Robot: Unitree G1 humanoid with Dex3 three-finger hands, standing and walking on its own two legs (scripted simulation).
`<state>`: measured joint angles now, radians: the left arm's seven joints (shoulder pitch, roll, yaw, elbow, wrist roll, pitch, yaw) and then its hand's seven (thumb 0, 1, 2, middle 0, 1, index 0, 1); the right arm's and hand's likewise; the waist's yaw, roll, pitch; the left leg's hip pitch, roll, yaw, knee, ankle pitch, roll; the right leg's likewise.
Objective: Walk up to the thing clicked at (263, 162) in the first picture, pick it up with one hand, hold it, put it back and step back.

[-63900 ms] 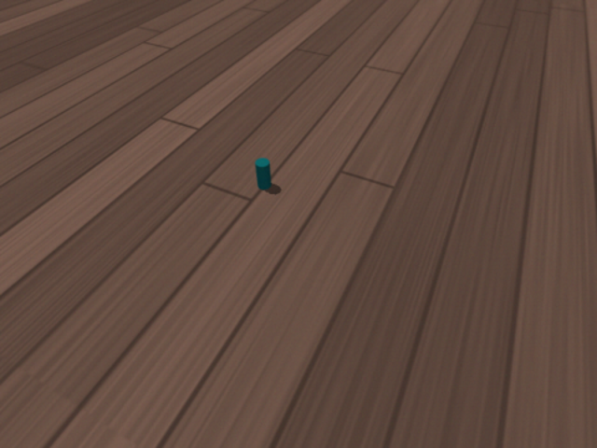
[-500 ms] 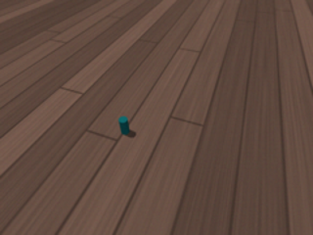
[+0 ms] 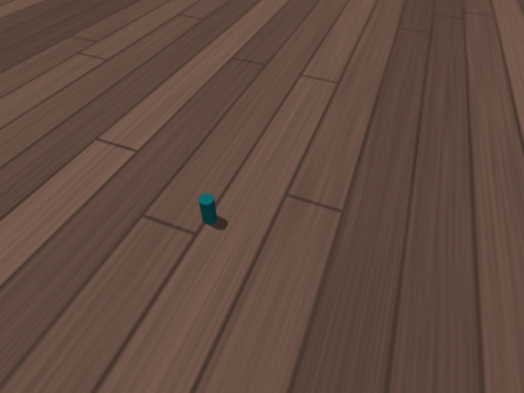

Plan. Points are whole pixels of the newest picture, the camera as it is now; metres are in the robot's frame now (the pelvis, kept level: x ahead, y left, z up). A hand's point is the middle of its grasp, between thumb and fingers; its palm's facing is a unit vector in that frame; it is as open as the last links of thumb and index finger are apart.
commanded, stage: step back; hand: left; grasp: from the side
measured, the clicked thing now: (208, 209) +1.03 +0.24 -0.70
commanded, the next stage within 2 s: stand in 0.12 s
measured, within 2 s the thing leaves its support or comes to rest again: neither
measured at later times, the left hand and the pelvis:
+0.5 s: hand out of the picture +0.09 +0.24 -0.14, palm faces -0.03 -0.94 -0.33, open 7.4 cm; pelvis -0.01 +0.00 +0.01, yaw +0 degrees
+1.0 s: hand out of the picture +0.05 +0.25 -0.14, palm faces -0.03 -0.94 -0.35, open 7.4 cm; pelvis -0.02 -0.01 +0.01, yaw +0 degrees
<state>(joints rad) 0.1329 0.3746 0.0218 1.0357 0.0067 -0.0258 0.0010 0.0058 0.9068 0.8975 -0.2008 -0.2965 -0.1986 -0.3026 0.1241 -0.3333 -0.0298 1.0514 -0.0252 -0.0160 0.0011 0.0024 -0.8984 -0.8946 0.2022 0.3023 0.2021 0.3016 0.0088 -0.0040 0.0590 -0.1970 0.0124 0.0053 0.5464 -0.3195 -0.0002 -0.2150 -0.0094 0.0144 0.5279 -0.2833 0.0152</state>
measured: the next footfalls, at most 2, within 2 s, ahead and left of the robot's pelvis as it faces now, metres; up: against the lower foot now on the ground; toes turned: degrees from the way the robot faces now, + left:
none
